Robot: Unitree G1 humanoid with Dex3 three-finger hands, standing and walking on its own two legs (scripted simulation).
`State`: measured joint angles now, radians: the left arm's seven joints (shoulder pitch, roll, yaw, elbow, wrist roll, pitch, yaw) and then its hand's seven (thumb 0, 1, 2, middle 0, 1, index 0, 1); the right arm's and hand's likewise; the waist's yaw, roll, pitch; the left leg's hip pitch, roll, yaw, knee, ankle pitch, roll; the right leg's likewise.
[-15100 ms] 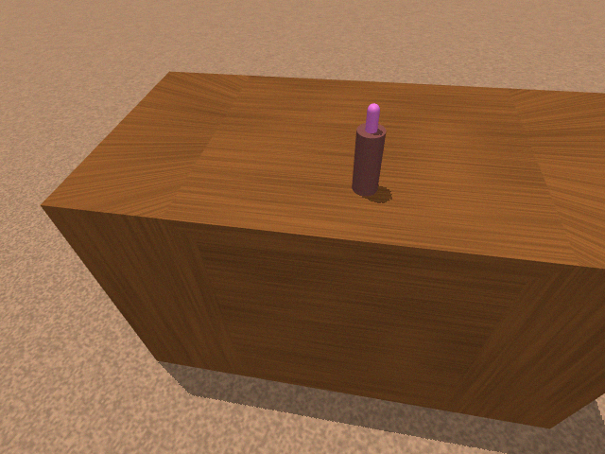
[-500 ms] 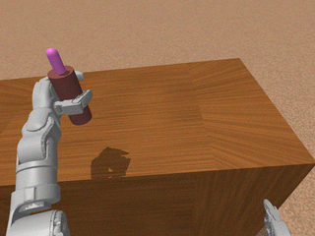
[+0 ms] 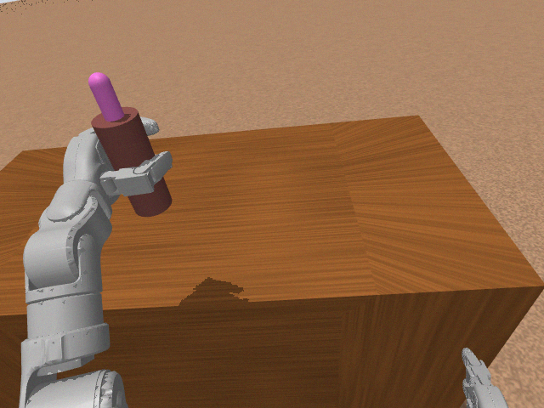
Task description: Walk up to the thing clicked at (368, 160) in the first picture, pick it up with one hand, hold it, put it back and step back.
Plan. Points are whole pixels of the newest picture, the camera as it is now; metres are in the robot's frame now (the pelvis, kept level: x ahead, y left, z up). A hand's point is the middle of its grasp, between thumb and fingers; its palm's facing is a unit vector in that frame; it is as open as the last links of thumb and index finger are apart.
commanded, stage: lift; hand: left
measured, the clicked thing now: (128, 148) +0.37 +0.18 +0.28
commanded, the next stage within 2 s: hold in 0.28 s
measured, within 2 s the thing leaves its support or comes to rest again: neither
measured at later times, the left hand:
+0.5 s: hand (133, 151) +0.35 +0.17 +0.29, palm faces +0.13 -0.99 +0.01, open 7.2 cm
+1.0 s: hand (133, 141) +0.35 +0.16 +0.31, palm faces +0.12 -0.99 +0.02, open 7.2 cm
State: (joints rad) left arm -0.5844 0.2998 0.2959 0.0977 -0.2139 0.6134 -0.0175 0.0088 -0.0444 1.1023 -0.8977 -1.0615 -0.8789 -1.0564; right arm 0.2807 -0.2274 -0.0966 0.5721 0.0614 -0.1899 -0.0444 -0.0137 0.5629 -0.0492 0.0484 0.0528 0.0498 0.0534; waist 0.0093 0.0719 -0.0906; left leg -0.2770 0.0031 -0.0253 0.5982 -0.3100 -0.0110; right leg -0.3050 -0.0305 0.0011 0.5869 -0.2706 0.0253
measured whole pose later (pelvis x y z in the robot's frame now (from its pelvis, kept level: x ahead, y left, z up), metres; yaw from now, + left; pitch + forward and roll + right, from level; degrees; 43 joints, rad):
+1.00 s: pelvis +0.00 +0.00 +0.00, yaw +0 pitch -2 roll +0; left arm -0.64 0.29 0.31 -0.04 -0.26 0.82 0.02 0.01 -0.06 1.12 -0.91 -1.06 -0.89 -1.05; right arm 0.25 -0.23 -0.11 0.66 0.08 -0.24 -0.01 -0.01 0.55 -0.06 0.05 0.05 0.05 0.05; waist 0.03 0.09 -0.11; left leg -0.26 0.00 -0.02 0.60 -0.30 -0.01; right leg -0.29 -0.04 0.00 0.58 -0.26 0.03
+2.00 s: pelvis +0.00 +0.00 +0.00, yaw +0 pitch -1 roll +0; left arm -0.65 0.30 0.31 -0.05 -0.26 0.83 0.01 0.01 -0.06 1.12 -0.91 -1.06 -0.89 -1.06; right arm 0.24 -0.23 -0.11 0.66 0.08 -0.24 -0.02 -0.01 0.55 -0.06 0.05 0.05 0.05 0.05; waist 0.03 0.09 -0.11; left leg -0.26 0.00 -0.02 0.60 -0.31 -0.01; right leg -0.30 -0.03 0.00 0.59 -0.27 0.03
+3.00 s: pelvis -0.01 +0.01 +0.00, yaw +0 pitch -2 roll +0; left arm -0.69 0.31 0.29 -0.01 -0.25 0.84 0.03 0.00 -0.06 1.12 -0.91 -1.06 -0.89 -1.07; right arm 0.26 -0.23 -0.09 0.64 0.08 -0.25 0.00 -0.01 0.55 -0.06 0.05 0.05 0.05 0.05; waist 0.03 0.08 -0.10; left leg -0.26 0.00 -0.01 0.60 -0.30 0.00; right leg -0.29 -0.03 0.01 0.58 -0.25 0.03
